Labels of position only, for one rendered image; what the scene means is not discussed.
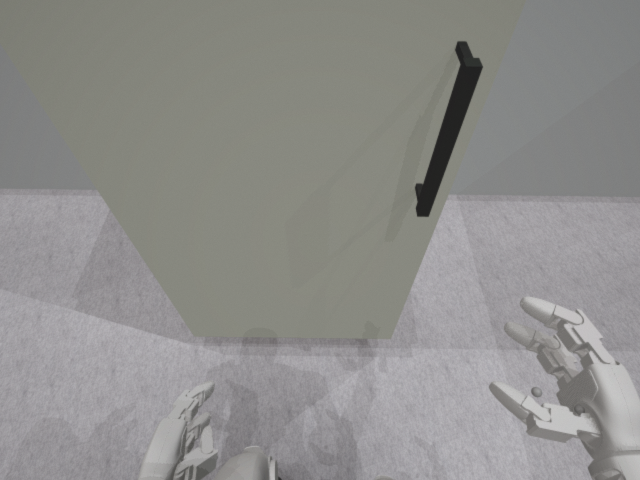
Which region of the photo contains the right robot forearm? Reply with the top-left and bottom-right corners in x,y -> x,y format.
588,451 -> 640,480

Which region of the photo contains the fridge door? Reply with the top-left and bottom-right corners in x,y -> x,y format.
0,0 -> 526,339

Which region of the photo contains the left robot shin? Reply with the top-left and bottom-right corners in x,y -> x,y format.
243,446 -> 265,454

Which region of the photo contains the robot left hand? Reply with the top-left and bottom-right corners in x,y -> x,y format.
138,380 -> 218,480

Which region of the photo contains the left robot thigh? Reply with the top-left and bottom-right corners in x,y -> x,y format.
214,452 -> 278,480

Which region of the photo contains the robot right hand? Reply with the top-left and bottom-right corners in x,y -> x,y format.
489,297 -> 640,459

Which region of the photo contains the handle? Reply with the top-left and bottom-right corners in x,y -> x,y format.
415,41 -> 483,217

